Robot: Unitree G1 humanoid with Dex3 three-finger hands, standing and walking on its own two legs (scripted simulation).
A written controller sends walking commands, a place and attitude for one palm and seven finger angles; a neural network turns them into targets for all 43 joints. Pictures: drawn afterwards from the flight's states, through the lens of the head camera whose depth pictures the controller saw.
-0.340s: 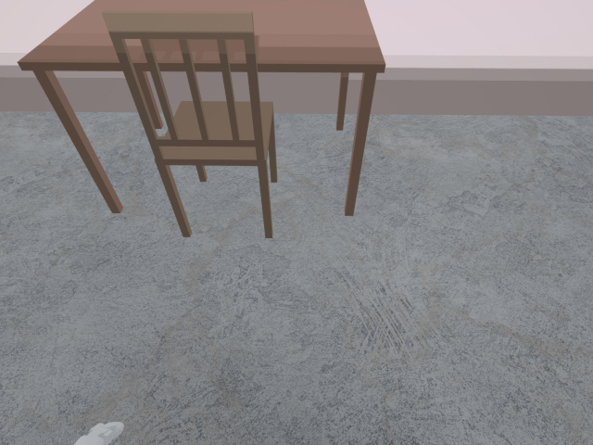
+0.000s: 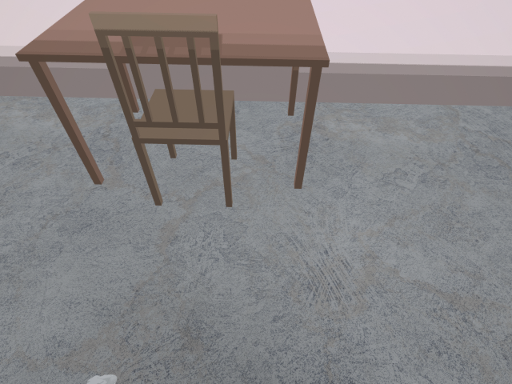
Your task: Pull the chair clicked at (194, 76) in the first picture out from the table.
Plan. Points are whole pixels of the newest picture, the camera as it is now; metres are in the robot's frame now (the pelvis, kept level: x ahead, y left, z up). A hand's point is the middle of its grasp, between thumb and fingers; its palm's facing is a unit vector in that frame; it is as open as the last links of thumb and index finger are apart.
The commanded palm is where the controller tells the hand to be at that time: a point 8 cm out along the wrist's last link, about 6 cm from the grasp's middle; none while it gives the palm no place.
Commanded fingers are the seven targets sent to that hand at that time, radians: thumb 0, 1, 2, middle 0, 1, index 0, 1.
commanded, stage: stand and wait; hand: left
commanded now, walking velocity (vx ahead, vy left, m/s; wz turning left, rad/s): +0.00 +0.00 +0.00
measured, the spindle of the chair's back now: (167, 82) +1.08 +0.39 -0.08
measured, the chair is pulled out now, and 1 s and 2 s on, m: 0.00 0.00 0.00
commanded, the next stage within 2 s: look at it before walking up in 0.64 s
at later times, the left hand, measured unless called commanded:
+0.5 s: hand out of the picture +0.06 +0.25 -0.15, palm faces -0.04 -0.94 -0.34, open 7.4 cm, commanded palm none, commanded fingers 0.00 0.90 0.90 -0.20 -0.30 -0.20 -0.30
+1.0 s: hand out of the picture +0.06 +0.25 -0.15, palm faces -0.05 -0.94 -0.33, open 7.4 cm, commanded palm none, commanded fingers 0.00 0.90 0.90 -0.20 -0.30 -0.20 -0.30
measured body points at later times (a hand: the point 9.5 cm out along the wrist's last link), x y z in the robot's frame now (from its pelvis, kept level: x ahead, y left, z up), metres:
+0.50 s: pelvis -0.02 +0.00 +0.00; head -0.02 +0.00 +0.45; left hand +0.06 +0.30 -0.13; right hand +0.05 -0.29 -0.13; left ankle -0.01 +0.13 -0.74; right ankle -0.01 -0.11 -0.74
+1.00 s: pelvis -0.01 +0.00 +0.01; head -0.01 +0.00 +0.45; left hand +0.06 +0.29 -0.13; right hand +0.05 -0.29 -0.13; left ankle -0.01 +0.13 -0.74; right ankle -0.01 -0.11 -0.74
